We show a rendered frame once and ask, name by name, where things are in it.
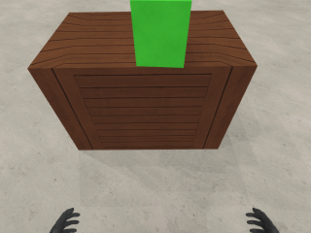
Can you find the carton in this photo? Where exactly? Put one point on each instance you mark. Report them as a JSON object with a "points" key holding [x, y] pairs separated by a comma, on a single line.
{"points": [[160, 32]]}

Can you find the pedestal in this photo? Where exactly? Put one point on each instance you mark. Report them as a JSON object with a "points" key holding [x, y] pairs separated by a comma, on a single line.
{"points": [[87, 71]]}

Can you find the left robot hand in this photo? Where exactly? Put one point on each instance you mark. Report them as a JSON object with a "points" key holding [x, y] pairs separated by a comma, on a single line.
{"points": [[61, 223]]}

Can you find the right robot hand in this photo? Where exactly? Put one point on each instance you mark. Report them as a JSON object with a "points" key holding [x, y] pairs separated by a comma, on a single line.
{"points": [[265, 222]]}

